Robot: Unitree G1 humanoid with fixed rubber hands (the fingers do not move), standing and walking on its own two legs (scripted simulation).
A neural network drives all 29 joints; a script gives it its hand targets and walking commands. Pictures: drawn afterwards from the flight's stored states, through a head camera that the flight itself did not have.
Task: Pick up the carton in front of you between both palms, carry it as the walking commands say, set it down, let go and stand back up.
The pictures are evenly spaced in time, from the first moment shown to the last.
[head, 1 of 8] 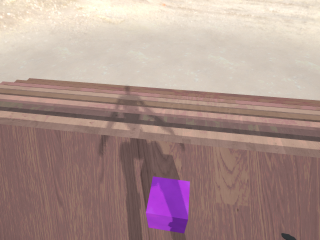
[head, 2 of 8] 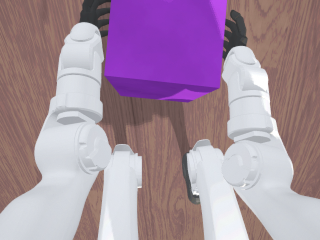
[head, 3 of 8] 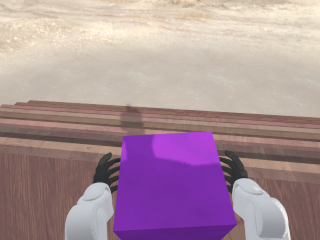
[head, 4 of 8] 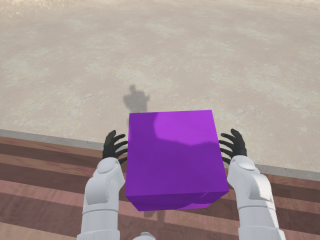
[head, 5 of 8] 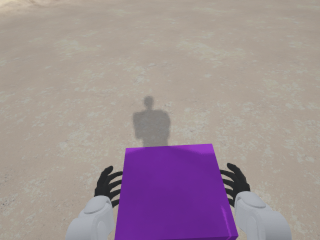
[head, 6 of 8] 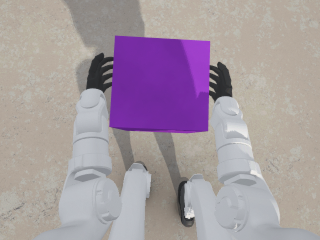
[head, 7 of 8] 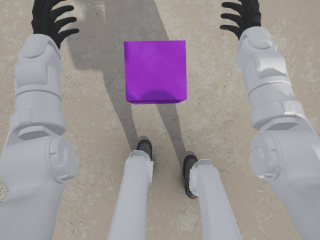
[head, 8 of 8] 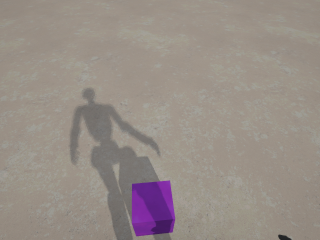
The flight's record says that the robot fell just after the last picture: no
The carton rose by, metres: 0.68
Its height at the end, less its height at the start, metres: -1.49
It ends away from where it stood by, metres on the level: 4.82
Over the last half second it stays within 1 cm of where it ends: yes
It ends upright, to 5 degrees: yes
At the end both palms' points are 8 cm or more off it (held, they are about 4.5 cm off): yes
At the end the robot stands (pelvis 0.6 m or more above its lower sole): yes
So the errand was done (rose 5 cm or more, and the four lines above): yes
